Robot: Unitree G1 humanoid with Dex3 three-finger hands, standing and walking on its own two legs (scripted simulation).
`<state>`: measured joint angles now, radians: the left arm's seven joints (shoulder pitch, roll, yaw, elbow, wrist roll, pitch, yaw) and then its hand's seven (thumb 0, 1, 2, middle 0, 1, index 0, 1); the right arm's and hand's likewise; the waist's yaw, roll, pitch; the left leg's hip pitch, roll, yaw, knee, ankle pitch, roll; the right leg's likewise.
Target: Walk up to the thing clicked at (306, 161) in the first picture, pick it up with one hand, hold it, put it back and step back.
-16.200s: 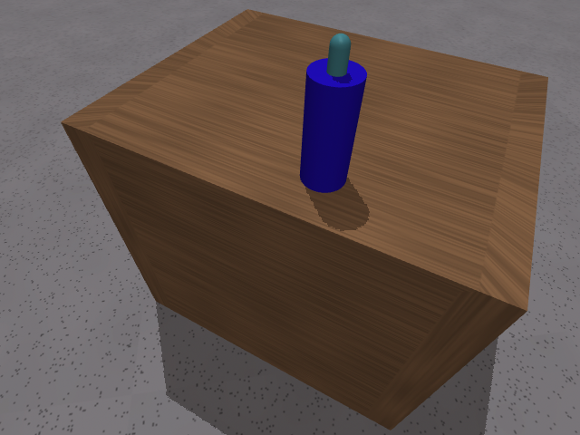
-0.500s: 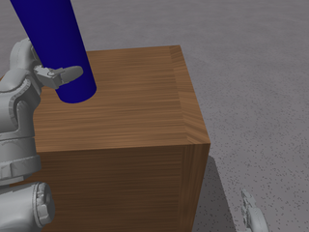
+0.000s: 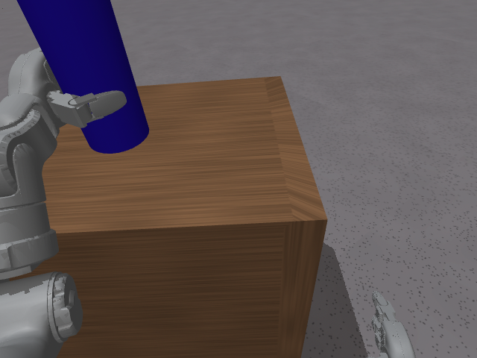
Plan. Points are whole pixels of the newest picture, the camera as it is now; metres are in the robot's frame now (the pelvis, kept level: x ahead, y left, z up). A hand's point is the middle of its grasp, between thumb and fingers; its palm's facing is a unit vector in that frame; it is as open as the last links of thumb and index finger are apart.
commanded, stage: lift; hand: left
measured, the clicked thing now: (84, 45) +0.36 +0.15 +0.39
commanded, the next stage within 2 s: hold in 0.04 s
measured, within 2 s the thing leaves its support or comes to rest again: neither
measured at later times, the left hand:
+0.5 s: hand (85, 74) +0.35 +0.16 +0.36, palm faces +0.09 -1.00 -0.01, open 11.8 cm
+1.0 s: hand (94, 80) +0.35 +0.15 +0.35, palm faces +0.08 -1.00 -0.02, open 11.8 cm
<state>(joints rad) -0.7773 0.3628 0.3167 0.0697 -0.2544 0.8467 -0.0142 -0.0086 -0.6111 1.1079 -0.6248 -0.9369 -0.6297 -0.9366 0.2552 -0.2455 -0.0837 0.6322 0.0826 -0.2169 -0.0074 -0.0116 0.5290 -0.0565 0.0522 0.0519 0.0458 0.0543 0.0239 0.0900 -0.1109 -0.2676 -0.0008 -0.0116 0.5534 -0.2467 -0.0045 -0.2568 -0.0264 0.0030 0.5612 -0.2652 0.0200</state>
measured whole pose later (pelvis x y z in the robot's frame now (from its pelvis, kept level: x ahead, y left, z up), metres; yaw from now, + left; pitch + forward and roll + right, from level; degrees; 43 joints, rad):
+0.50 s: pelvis +0.01 +0.00 +0.00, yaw +0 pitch -2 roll +0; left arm -0.80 0.38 0.32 0.00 -0.27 0.95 -0.02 -0.01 -0.61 1.11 -0.62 -0.94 -0.63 -0.94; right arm 0.26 -0.24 -0.09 0.63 0.10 -0.24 0.01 -0.01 0.53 -0.06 0.05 0.05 0.05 0.05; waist 0.04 0.10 -0.13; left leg -0.28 0.00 -0.01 0.57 -0.27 0.00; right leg -0.27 -0.03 0.01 0.58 -0.28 0.02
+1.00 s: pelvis +0.01 +0.00 +0.00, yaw +0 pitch -1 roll +0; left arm -0.78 0.36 0.32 -0.06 -0.28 0.98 -0.02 -0.01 -0.61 1.11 -0.62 -0.94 -0.63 -0.94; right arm 0.25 -0.25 -0.10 0.63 0.10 -0.23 0.01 -0.01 0.52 -0.06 0.05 0.05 0.05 0.05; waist 0.04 0.10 -0.13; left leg -0.29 -0.01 -0.01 0.59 -0.28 0.00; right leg -0.28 -0.03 0.00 0.60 -0.30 0.02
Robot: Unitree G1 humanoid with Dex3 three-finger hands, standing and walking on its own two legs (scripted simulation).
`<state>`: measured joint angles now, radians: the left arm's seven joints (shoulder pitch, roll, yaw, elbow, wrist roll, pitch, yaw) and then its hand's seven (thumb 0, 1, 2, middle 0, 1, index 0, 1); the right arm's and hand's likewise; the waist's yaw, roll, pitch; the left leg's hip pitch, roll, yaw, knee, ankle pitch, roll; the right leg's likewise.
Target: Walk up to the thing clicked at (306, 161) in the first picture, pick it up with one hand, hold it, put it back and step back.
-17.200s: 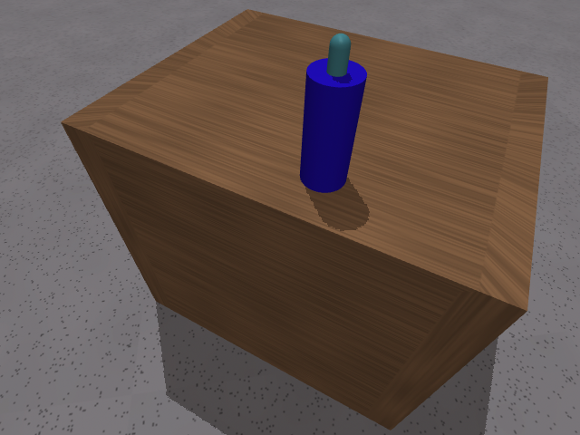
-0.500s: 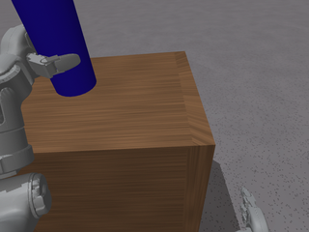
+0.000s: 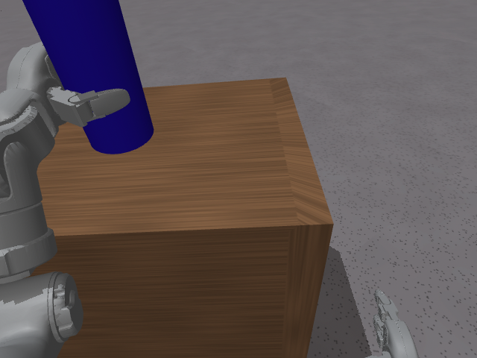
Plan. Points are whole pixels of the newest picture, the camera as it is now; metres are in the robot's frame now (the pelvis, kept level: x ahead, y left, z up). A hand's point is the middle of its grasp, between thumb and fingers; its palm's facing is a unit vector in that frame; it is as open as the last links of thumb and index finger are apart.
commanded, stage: hold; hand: left
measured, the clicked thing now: (87, 40) +0.34 +0.14 +0.40
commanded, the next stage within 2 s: crouch in 1.74 s
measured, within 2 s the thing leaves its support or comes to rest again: neither
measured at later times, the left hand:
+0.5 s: hand (89, 73) +0.33 +0.15 +0.37, palm faces +0.07 -1.00 -0.01, open 11.8 cm
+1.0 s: hand (82, 75) +0.32 +0.16 +0.37, palm faces +0.09 -1.00 -0.01, open 11.8 cm
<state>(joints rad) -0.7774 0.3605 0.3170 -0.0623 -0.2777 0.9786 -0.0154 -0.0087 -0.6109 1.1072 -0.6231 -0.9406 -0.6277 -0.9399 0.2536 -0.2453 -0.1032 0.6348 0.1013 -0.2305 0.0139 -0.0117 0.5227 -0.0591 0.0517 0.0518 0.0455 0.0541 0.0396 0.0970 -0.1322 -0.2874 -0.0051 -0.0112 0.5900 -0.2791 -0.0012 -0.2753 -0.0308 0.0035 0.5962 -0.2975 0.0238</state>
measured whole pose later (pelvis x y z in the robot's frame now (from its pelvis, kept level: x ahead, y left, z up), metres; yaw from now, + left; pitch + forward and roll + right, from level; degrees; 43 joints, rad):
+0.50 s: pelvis -0.02 +0.00 +0.00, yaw +0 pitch -2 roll +0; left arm -0.84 0.38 0.32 0.01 -0.28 0.97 -0.01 -0.01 -0.61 1.11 -0.62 -0.94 -0.63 -0.94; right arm 0.25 -0.24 -0.09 0.64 0.10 -0.24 0.00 -0.01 0.52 -0.06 0.05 0.05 0.05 0.05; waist 0.03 0.10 -0.13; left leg -0.29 0.00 -0.01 0.59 -0.26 0.00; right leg -0.29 -0.03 0.01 0.60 -0.28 0.02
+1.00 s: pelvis -0.02 +0.00 +0.00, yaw +0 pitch -3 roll +0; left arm -0.84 0.40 0.33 0.05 -0.27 0.95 -0.03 -0.01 -0.61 1.11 -0.62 -0.95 -0.62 -0.95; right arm 0.26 -0.24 -0.06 0.63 0.10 -0.26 -0.01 -0.01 0.53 -0.06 0.05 0.05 0.05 0.05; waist 0.03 0.09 -0.13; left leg -0.29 0.00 -0.01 0.58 -0.25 -0.01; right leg -0.29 -0.03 0.01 0.60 -0.27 0.02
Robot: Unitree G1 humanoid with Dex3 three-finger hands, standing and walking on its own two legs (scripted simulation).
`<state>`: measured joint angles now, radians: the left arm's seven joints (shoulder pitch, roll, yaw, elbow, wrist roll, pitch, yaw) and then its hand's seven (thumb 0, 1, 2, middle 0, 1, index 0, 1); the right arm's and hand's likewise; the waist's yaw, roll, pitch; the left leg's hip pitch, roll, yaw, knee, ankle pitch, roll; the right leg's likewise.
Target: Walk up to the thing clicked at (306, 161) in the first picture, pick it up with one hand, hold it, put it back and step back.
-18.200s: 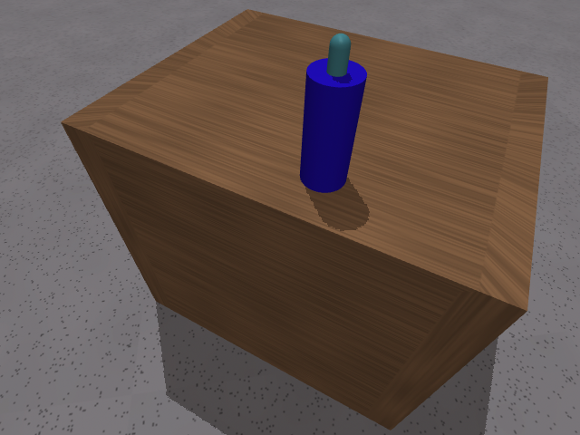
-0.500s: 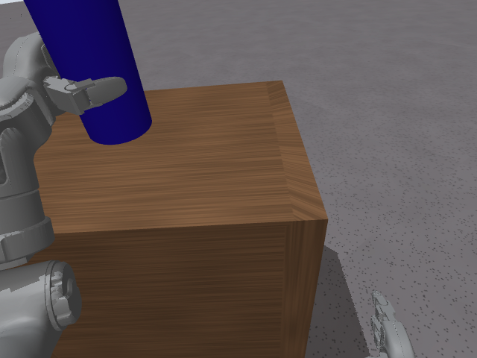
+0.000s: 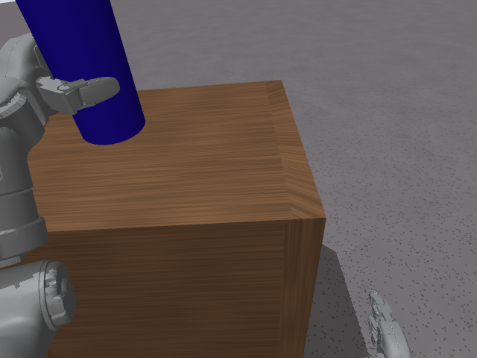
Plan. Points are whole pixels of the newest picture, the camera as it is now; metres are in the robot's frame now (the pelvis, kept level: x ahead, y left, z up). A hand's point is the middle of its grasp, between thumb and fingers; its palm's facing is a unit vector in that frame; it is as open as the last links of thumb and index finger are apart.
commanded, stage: hold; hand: left
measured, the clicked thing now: (76, 29) +0.34 +0.15 +0.42
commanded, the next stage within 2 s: crouch in 0.74 s
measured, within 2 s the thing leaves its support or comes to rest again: neither
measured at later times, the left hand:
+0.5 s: hand (94, 73) +0.35 +0.16 +0.36, palm faces +0.10 -1.00 -0.02, open 11.8 cm
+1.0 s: hand (92, 75) +0.34 +0.16 +0.36, palm faces +0.06 -1.00 -0.01, open 11.8 cm
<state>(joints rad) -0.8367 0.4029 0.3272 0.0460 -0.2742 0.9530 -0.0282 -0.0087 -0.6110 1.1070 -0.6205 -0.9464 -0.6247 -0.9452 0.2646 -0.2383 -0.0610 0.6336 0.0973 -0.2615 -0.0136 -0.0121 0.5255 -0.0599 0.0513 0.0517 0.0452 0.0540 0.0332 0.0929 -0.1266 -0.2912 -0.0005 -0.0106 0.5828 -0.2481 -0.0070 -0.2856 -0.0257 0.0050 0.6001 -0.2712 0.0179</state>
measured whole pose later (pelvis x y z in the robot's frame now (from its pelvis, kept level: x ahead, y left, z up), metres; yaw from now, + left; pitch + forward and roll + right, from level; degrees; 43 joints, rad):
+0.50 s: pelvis +0.01 +0.00 +0.00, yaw +0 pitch -2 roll +0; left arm -0.84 0.39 0.32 0.05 -0.26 0.98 -0.02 -0.01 -0.61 1.11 -0.62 -0.95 -0.62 -0.95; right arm 0.27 -0.23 -0.05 0.61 0.10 -0.25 0.00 -0.01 0.52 -0.06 0.05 0.05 0.05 0.05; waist 0.03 0.09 -0.13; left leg -0.28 0.00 -0.01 0.58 -0.25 -0.01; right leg -0.28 -0.03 0.01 0.60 -0.28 0.02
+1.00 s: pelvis +0.00 +0.00 +0.00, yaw +0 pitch -3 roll +0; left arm -0.83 0.40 0.32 0.04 -0.30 1.00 -0.05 -0.01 -0.61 1.11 -0.61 -0.96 -0.62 -0.96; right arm 0.25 -0.23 -0.06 0.64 0.10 -0.27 0.00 -0.01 0.54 -0.06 0.05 0.05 0.05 0.05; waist 0.04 0.10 -0.13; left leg -0.28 0.00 -0.01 0.58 -0.25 0.00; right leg -0.28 -0.03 0.00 0.59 -0.27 0.02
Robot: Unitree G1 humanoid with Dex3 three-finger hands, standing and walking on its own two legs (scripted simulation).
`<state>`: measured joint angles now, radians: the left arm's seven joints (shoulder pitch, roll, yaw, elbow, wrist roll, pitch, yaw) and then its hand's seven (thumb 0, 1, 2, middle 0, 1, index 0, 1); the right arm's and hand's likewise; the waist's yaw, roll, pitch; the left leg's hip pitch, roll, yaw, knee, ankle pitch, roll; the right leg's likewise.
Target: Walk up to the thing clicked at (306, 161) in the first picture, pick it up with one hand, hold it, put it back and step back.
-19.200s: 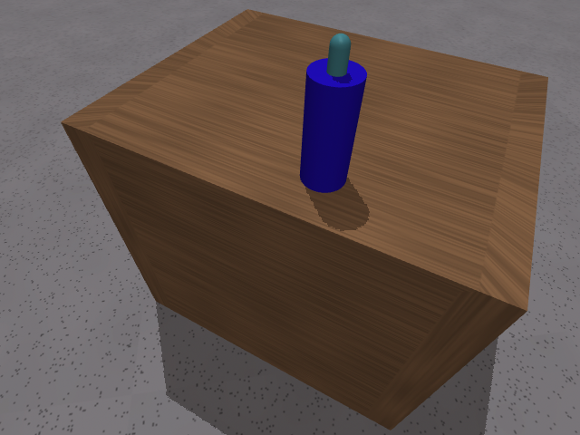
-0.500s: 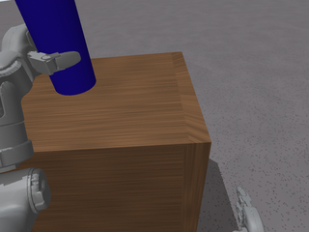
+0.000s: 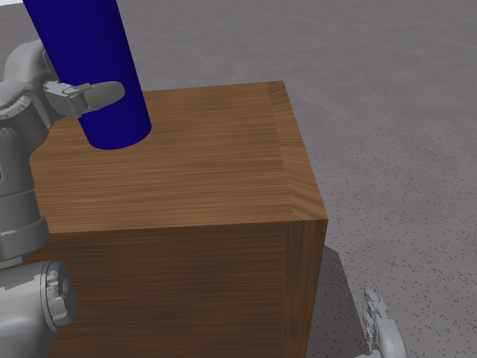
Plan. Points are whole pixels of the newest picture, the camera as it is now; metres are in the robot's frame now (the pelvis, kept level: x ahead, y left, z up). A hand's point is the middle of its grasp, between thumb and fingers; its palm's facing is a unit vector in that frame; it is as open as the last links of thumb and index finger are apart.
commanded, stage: crouch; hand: left
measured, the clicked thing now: (84, 34) +0.34 +0.15 +0.41
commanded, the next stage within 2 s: lower in 1.24 s
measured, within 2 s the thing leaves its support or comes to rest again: neither
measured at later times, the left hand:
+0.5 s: hand (119, 108) +0.43 +0.18 +0.28, palm faces +0.16 -0.99 +0.03, open 11.8 cm
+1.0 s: hand (124, 108) +0.47 +0.18 +0.27, palm faces +0.17 -0.99 +0.02, open 11.8 cm
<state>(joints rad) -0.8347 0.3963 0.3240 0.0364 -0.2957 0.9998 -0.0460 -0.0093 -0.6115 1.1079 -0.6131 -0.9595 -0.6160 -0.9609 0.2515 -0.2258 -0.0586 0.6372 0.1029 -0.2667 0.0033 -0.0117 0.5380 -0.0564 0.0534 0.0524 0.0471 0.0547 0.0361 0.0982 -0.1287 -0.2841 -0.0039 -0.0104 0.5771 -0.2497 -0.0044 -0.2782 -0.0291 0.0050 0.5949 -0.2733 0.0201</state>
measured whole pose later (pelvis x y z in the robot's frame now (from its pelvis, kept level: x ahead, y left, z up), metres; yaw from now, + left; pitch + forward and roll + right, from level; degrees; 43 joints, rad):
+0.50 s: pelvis +0.00 +0.00 +0.00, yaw -1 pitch +1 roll +0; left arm -0.85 0.38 0.32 0.45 -0.19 0.54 0.01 -0.01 -0.61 1.11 -0.62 -0.95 -0.62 -0.95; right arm 0.23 -0.24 -0.09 0.70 0.05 -0.32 -0.08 -0.01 0.55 -0.05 0.05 0.05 0.05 0.05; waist -0.02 0.06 -0.08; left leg -0.36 0.01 0.00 0.60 -0.25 -0.01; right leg -0.36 -0.02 0.02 0.60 -0.26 0.02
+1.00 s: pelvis +0.03 +0.00 +0.00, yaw -1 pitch +3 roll +0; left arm -0.84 0.37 0.33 0.54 -0.16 0.37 -0.01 -0.01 -0.61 1.11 -0.62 -0.95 -0.62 -0.96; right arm 0.25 -0.23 -0.07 0.67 0.04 -0.31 -0.07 -0.01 0.53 -0.05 0.06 0.05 0.05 0.05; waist -0.02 0.05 -0.09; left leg -0.34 0.01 0.01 0.57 -0.27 0.00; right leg -0.34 -0.02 0.02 0.57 -0.28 0.02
